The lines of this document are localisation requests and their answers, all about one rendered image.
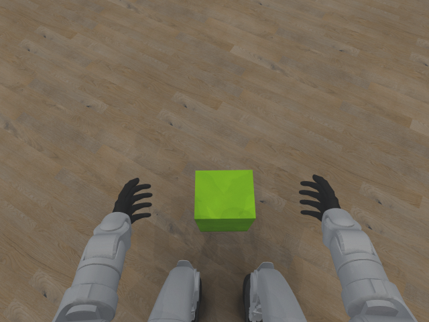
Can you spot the robot right thigh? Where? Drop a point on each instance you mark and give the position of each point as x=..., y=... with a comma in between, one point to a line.
x=278, y=303

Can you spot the robot left thigh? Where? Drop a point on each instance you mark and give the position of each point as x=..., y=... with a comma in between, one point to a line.
x=179, y=292

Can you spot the robot thigh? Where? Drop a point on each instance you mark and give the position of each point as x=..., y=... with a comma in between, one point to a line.
x=179, y=292
x=278, y=303

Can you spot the robot left hand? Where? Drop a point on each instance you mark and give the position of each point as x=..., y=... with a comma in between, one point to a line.
x=127, y=198

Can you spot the carton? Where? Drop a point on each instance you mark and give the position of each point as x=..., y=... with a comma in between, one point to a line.
x=224, y=200

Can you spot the robot right hand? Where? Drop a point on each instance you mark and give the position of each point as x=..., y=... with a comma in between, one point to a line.
x=326, y=197

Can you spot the robot left forearm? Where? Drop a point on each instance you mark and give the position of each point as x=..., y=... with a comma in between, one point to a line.
x=93, y=294

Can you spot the robot right forearm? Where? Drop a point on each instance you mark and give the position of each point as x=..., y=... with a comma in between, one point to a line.
x=366, y=287

